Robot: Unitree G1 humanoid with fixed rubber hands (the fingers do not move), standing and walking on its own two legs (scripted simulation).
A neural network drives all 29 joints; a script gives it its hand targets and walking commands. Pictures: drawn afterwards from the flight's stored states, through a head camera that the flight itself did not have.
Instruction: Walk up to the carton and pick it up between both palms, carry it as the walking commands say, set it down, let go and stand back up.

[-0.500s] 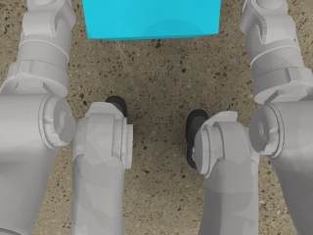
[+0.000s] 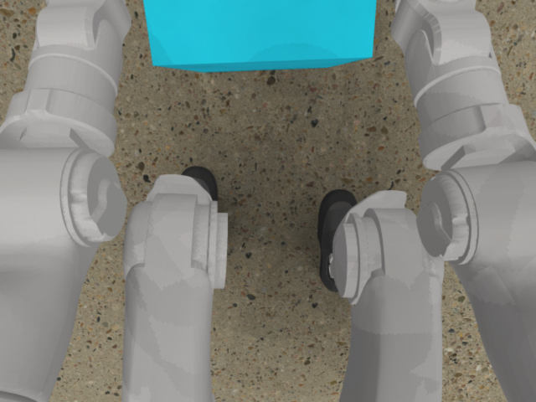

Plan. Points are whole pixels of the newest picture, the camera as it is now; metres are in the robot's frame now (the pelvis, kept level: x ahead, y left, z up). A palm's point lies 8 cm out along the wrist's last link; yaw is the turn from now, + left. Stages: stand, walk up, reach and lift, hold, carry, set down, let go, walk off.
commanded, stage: reach and lift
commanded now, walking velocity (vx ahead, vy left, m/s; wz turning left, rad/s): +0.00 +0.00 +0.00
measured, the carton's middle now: out of the picture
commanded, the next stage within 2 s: none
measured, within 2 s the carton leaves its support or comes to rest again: leaves its support in 0.92 s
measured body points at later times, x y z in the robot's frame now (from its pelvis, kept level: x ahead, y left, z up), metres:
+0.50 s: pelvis +0.00 +0.00 -0.01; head +0.39 +0.03 +0.22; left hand +0.55 +0.22 -0.20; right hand +0.57 -0.08 -0.20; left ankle +0.13 +0.16 -0.35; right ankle +0.12 -0.12 -0.35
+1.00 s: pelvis +0.00 +0.00 -0.01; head +0.38 +0.03 +0.23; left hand +0.56 +0.22 -0.18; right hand +0.58 -0.08 -0.19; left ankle +0.13 +0.16 -0.35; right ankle +0.12 -0.12 -0.35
